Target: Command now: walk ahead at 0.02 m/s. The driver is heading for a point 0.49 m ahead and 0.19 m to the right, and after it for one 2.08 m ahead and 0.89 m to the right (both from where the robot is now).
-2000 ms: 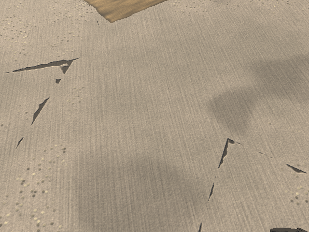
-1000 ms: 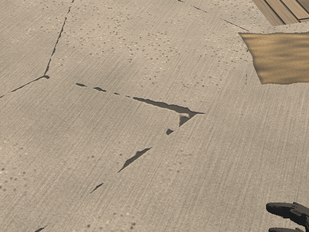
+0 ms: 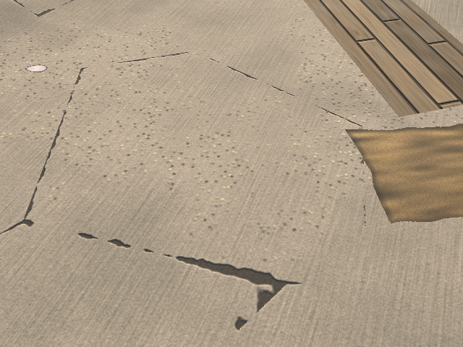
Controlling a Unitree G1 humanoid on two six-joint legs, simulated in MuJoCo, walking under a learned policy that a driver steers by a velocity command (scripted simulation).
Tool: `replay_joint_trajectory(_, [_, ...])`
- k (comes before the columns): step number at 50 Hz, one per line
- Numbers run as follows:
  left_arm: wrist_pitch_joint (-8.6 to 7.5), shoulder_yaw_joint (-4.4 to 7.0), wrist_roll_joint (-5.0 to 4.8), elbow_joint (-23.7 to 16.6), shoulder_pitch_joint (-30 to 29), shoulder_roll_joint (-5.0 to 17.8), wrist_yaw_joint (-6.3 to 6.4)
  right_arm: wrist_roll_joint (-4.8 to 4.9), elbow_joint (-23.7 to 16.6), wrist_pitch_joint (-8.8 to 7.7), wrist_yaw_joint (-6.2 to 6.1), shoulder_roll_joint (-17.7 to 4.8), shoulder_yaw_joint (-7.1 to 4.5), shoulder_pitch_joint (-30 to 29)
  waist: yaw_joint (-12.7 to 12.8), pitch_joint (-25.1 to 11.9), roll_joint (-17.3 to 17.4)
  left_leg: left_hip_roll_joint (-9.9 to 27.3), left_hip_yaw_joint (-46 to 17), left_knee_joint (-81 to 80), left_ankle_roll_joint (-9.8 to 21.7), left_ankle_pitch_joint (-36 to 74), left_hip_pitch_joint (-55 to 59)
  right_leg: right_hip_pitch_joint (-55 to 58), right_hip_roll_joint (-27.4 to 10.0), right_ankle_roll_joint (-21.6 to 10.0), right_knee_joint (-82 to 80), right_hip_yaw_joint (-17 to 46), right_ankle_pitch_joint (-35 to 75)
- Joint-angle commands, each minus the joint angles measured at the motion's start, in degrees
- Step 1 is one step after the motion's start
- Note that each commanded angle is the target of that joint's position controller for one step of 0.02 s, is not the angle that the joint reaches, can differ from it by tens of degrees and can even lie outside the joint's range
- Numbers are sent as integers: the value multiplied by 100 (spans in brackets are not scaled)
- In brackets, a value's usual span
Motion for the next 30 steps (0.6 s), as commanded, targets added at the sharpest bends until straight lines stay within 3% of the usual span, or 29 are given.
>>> replay_joint_trajectory(1, [-43, 126, -34, -145, -147, 565, 23, 23, -92, -54, -22, -720, -136, 157, -34, -296, 163, 214, -203, -568, 170, 1425, -219, 639, -207, -172, -178, 209, 1196])
replay_joint_trajectory(9, [53, 154, -59, 200, -125, 637, 102, 35, 184, 3, -3, -664, -107, 52, -23, -298, 81, 158, -111, -588, 195, 1936, -28, 823, -223, -139, -119, 207, 1534])
replay_joint_trajectory(11, [84, 151, -85, 337, -26, 580, 109, 73, 330, 38, -5, -677, -126, 196, -42, -312, 216, 103, -106, -755, 319, 537, -15, 737, 6, -136, 42, -48, 152])
replay_joint_trajectory(13, [60, 172, -105, 318, -183, 590, 99, 126, 324, 46, -11, -891, -199, 210, -116, 187, 591, 445, -685, -1168, 712, -1437, -209, -11, 249, -128, 514, -305, -1434])
replay_joint_trajectory(14, [-9, 173, -119, 234, -369, 580, 80, 155, 336, 5, -13, -1015, -239, 342, -215, 476, 809, 843, -1254, -1518, 957, -2132, -150, -527, 268, -132, 879, -367, -1536])
replay_joint_trajectory(16, [-206, 152, -186, 96, -591, 487, 11, 207, 400, -138, -16, -1187, -312, 458, -265, 960, 1100, 1576, -2206, -1883, 1377, -2236, -46, -1192, 3, -288, 1361, -148, -1343])
replay_joint_trajectory(18, [-382, 166, -224, 149, -357, 475, -82, 207, 382, -258, 7, -1054, -299, 271, -42, 953, 1080, 1610, -1998, -1615, 1326, -1139, 111, -1092, -145, -448, 1016, -67, -1380])
replay_joint_trajectory(20, [-442, 277, -238, 588, 673, 606, -121, 228, 223, -260, 50, -974, -284, -244, 465, 572, 785, 1020, -1094, -975, 918, -270, -679, 769, 64, -516, 3, -185, -659])
replay_joint_trajectory(21, [-455, 413, -197, 771, 1337, 989, -104, 201, 49, -298, 63, -793, -222, -545, 726, 329, -2, 415, -324, 364, 562, 629, -1365, 1670, -470, -742, -559, 852, -770])
replay_joint_trajectory(22, [-475, 582, -208, 938, 2072, 1651, -149, 147, -181, -382, 39, -490, -155, -570, 865, -120, -1657, -390, 388, 2336, 114, -222, -2488, 2714, -1672, -1520, -1469, 3214, -990])
replay_joint_trajectory(23, [-547, 402, -113, 907, 1984, 1199, -180, 210, -221, -453, 46, -671, -202, -657, 738, -174, -1268, -326, -297, 3545, 147, -1377, -3144, 2828, -2142, -1779, -1762, 4127, -916])
replay_joint_trajectory(24, [-611, 297, -103, 796, 1575, 883, -177, 333, -175, -509, 102, -715, -227, -548, 484, 137, -793, -11, -526, 4072, 318, -1081, -3485, 2663, -2100, -1640, -1632, 3551, -683])
replay_joint_trajectory(26, [-655, 204, -106, 617, 1160, 672, -205, 316, -79, -550, 151, -705, -254, -521, 260, 326, -312, 412, -362, 3798, 500, -101, -3559, 2340, -1692, -1285, -1687, 2360, 5])
replay_joint_trajectory(28, [-595, 116, -69, 631, 1256, 488, -185, 223, -71, -506, 194, -669, -301, -585, 207, 253, -419, 565, -158, 3231, 446, 421, -3106, 2058, -1337, -1054, -1804, 1529, 909])
replay_joint_trajectory(30, [-533, 107, -60, 668, 1472, 590, -111, 181, -146, -438, 235, -485, -270, -798, 227, 264, -371, 539, 43, 2703, 265, 672, -3049, 1951, -1251, -1103, -1943, 1183, 1390])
